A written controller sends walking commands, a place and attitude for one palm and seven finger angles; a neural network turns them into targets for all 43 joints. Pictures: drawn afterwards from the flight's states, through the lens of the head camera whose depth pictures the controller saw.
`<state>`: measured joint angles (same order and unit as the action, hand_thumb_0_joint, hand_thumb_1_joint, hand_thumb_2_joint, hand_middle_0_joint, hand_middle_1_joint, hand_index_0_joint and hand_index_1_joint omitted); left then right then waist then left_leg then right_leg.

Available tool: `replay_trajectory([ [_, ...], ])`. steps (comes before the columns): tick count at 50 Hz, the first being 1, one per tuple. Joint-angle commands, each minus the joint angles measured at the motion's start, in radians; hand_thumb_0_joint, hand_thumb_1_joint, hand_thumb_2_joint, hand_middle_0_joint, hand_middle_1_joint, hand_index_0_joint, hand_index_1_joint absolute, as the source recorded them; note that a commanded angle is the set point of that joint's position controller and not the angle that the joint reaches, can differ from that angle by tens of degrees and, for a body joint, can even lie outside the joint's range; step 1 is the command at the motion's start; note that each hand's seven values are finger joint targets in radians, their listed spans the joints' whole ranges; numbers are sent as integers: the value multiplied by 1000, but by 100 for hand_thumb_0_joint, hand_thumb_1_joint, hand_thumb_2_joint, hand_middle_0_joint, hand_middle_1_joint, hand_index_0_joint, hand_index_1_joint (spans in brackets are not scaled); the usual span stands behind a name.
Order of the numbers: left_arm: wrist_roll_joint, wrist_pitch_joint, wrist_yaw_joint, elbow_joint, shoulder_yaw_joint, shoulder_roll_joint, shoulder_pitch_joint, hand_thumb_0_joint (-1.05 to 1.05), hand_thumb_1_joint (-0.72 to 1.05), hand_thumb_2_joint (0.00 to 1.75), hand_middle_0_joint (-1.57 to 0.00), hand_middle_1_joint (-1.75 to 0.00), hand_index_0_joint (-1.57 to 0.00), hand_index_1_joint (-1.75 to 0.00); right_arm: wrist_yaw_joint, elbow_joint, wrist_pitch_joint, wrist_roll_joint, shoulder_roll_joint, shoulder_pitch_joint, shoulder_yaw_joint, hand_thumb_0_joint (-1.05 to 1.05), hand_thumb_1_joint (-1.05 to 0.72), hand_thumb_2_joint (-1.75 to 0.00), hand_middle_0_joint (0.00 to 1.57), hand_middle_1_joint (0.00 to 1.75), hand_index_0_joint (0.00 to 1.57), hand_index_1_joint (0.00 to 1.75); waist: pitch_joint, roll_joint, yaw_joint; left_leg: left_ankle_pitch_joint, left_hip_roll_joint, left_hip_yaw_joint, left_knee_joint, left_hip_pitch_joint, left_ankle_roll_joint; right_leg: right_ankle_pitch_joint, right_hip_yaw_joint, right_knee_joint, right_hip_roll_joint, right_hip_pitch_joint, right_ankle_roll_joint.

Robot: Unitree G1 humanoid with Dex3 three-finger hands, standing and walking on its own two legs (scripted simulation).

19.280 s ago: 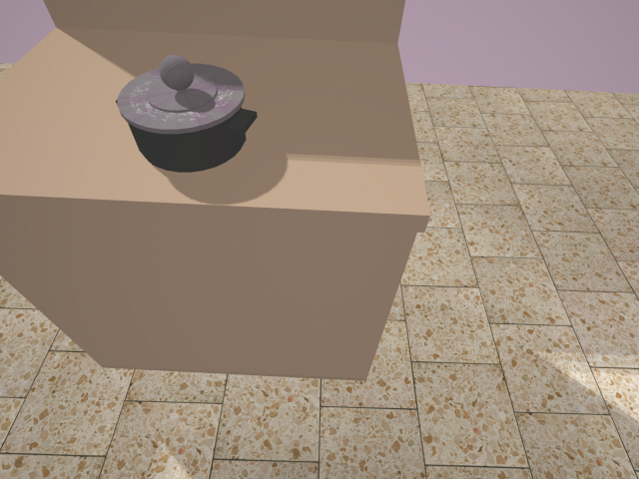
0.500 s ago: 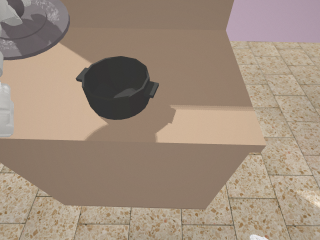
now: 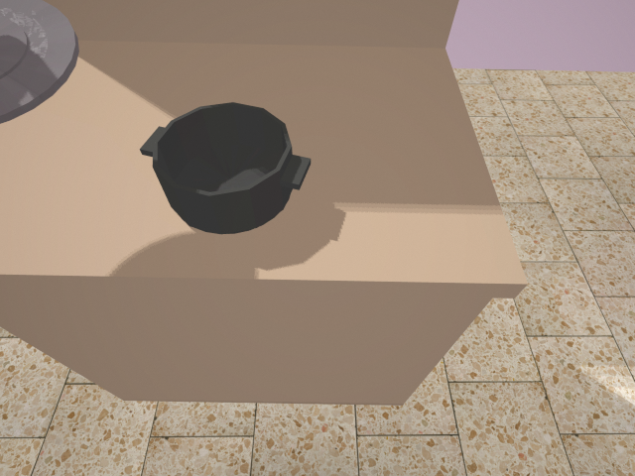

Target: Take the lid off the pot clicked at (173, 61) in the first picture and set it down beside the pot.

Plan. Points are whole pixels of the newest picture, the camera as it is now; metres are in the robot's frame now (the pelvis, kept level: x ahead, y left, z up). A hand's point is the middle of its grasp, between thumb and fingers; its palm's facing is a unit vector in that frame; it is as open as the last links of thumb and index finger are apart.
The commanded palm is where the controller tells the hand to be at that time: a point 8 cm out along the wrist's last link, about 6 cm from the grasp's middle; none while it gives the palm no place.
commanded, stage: move the lid sideways beside the pot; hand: left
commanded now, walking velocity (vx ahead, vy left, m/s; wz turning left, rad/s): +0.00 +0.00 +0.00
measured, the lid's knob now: out of the picture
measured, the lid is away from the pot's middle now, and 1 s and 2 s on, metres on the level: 0.22 0.23 0.23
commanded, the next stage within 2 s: lower the lid onto the table in 0.18 s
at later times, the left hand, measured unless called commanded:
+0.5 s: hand out of the picture +0.47 +0.34 +0.30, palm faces -0.16 -0.28 -0.95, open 7.8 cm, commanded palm +0.48 +0.33 +0.37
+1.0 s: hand out of the picture +0.46 +0.33 +0.27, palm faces -0.22 -0.30 -0.93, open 7.8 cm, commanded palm +0.49 +0.33 +0.33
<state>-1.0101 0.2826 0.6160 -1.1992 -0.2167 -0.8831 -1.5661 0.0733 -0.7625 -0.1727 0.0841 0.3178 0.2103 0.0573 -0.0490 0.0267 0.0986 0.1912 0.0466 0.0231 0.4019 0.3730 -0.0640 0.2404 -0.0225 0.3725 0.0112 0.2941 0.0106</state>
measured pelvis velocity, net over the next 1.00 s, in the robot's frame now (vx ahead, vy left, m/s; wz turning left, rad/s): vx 0.00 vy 0.01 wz -0.01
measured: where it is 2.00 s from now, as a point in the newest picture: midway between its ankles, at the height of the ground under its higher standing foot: outside the picture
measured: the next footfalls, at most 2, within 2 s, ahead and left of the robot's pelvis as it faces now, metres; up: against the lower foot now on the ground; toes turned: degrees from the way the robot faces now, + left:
none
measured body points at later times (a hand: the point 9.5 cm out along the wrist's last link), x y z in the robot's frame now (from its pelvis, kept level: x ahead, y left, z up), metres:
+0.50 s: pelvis +0.01 +0.01 +0.00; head +0.07 +0.00 +0.44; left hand +0.47 +0.35 +0.35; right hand +0.07 -0.27 -0.13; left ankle +0.00 +0.08 -0.74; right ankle -0.04 -0.11 -0.74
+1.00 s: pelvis +0.00 +0.01 +0.00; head +0.06 +0.01 +0.44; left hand +0.47 +0.34 +0.32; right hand +0.03 -0.28 -0.13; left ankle +0.00 +0.08 -0.74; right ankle -0.04 -0.11 -0.74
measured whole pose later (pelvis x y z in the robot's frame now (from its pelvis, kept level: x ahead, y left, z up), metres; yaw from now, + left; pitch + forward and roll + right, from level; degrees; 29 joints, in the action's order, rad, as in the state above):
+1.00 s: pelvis +0.00 +0.01 +0.00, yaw -1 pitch +10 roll -1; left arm -1.00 0.30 0.59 -1.32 -0.20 -0.88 -1.54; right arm 0.07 -0.78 -0.14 0.08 0.32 0.26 0.05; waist -0.06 0.02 0.13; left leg 0.21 0.04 0.03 0.44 0.41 -0.07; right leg 0.24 -0.02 0.39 0.02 0.32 0.00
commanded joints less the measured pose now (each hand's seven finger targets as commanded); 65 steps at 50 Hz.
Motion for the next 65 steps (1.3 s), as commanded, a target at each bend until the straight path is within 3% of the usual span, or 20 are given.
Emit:
replay_trajectory([
  [1, -18, -23, -57, 200, 23, -194, -539, 0, 65, 96, -83, -110, -79, -109, 13, 79, 40, 2, 161, 29, -53, 0, -90, -90, 20, 30, 20, 30, -452, 100, -1, -561, -24, -35, 73, -423, 3, -330, -9, -27, 20, 4, 27],
  [4, -32, -22, -57, 170, 54, -253, -514, 0, 65, 96, -83, -110, -79, -109, 9, 77, 19, 5, 170, 23, -50, 0, -90, -90, 20, 30, 20, 30, -416, 40, -3, -440, -30, -27, 54, -354, -9, -292, -2, -24, 18, -9, 18],
  [6, -11, -23, -52, 264, 5, -178, -574, 0, 65, 96, -83, -110, -79, -109, 5, 86, 28, 5, 167, 20, -59, 0, -90, -90, 20, 30, 20, 30, -467, 138, -3, -595, -33, -36, 77, -445, 8, -344, -10, -20, 18, 19, 27],
  [8, -28, -14, -54, 272, 15, -188, -608, 0, 65, 96, -83, -110, -79, -109, 0, 78, 29, 0, 166, 40, -65, 0, -90, -90, 20, 30, 20, 30, -498, 177, -1, -691, -39, -56, 98, -512, 16, -325, -13, -19, 31, 61, 24],
  [12, -37, -21, -53, 263, 63, -254, -565, 0, 65, 96, -83, -110, -79, -109, -1, 74, 26, -3, 170, 51, -62, 0, -90, -90, 20, 30, 20, 30, -509, 135, -5, -682, -38, -47, 98, -478, 18, -349, -7, -13, 29, 25, 18],
  [16, -11, 21, -37, 143, -6, -154, -536, 0, 65, 96, -83, -110, -79, -109, -7, 64, 31, 5, 171, 64, -66, 0, -90, -90, 20, 30, 20, 30, -436, 96, 12, -636, -30, -41, 97, -437, 13, -360, -18, -15, 27, 41, 19],
  [17, -24, 29, -41, 226, 33, -212, -612, 0, 65, 96, -83, -110, -79, -109, -12, 64, 24, 0, 176, 56, -68, 0, -90, -90, 20, 30, 20, 30, -492, 110, 6, -647, -36, -46, 92, -469, 14, -358, -10, -15, 25, 27, 13],
  [19, -32, 36, -47, 212, 39, -213, -619, 0, 65, 96, -83, -110, -79, -109, -12, 69, 32, -2, 172, 60, -67, 0, -90, -90, 20, 30, 20, 30, -512, 131, 6, -696, -31, -57, 105, -485, 18, -361, -12, -4, 30, 38, 18],
  [21, -18, 41, -42, 183, -2, -152, -594, 0, 65, 96, -83, -110, -79, -109, -10, 64, 47, -2, 171, 74, -68, 0, -90, -90, 20, 30, 20, 30, -488, 139, 13, -707, -33, -53, 109, -491, 26, -363, -20, -11, 30, 55, 21],
  [22, -34, 44, -49, 202, 50, -222, -605, 0, 65, 96, -83, -110, -79, -109, -13, 62, 41, -9, 173, 74, -67, 0, -90, -90, 20, 30, 20, 30, -519, 123, 4, -695, -36, -57, 107, -492, 23, -354, -12, -5, 31, 35, 15],
  [24, -36, 42, -53, 143, 46, -216, -552, 0, 65, 96, -83, -110, -79, -109, -9, 71, 42, -5, 168, 68, -63, 0, -90, -90, 20, 30, 20, 30, -481, 79, 8, -627, -28, -52, 102, -440, 15, -336, -12, -1, 30, 34, 15],
  [31, -9, 47, -56, 117, -26, -110, -546, 0, 65, 96, -83, -110, -79, -109, -7, 65, 50, 1, 172, 68, -64, 0, -90, -90, 20, 30, 20, 30, -413, 99, 21, -549, -33, -56, 85, -429, 19, -278, -23, -18, 29, 82, 23],
  [39, -24, 21, -81, 149, 30, -200, -579, 0, 65, 96, -83, -110, -79, -109, 4, 59, 55, -3, 176, 63, -61, 0, -90, -90, 20, 30, 20, 30, -456, 79, 15, -397, -21, -49, 64, -383, 0, -253, -5, -15, 26, 27, 21],
  [41, -7, 18, -77, 157, -6, -148, -589, 0, 65, 96, -83, -110, -79, -109, 4, 56, 67, -1, 175, 71, -65, 0, -90, -90, 20, 30, 20, 30, -455, 114, 16, -453, -23, -56, 70, -412, 11, -259, -15, -16, 28, 46, 27],
  [47, -22, -4, -90, 132, 52, -229, -536, 0, 65, 96, -83, -110, -79, -109, 6, 52, 58, -3, 180, 77, -61, 0, -90, -90, 20, 30, 20, 30, -459, 89, 12, -405, -22, -39, 71, -362, -1, -281, 1, -5, 28, 8, 22],
  [51, 8, -7, -77, 120, -5, -135, -509, 0, 65, 96, -83, -110, -79, -109, 1, 51, 65, 4, 179, 88, -67, 0, -90, -90, 20, 30, 20, 30, -412, 133, 17, -496, -32, -51, 84, -408, 12, -278, -14, -12, 35, 70, 27],
  [53, -12, -11, -88, 124, 52, -206, -506, 0, 65, 96, -83, -110, -79, -109, 1, 53, 61, -3, 179, 91, -70, 0, -90, -90, 20, 30, 20, 30, -443, 116, 15, -484, -30, -50, 97, -402, 3, -281, -5, -2, 37, 57, 22],
  [56, 8, -20, -81, 104, 5, -147, -470, 0, 65, 96, -83, -110, -79, -109, 2, 53, 66, 6, 179, 97, -68, 0, -90, -90, 20, 30, 20, 30, -414, 99, 22, -466, -28, -46, 88, -378, 7, -287, -13, -5, 35, 55, 25],
  [59, -6, -27, -93, 136, 47, -204, -503, 0, 65, 96, -83, -110, -79, -109, 3, 48, 60, -3, 183, 102, -72, 0, -90, -90, 20, 30, 20, 30, -451, 105, 20, -443, -25, -52, 95, -392, -2, -278, -5, -1, 39, 55, 20],
  [65, -2, -41, -96, 106, 41, -197, -485, 0, 65, 96, -83, -110, -79, -109, 7, 42, 63, 0, 181, 110, -72, 0, -90, -90, 20, 30, 20, 30, -446, 96, 29, -438, -25, -45, 102, -378, -4, -288, -5, 4, 38, 59, 16],
])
